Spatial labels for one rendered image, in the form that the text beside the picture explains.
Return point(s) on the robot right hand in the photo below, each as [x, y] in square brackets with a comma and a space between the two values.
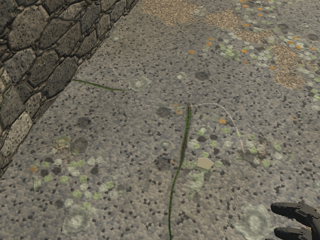
[302, 213]

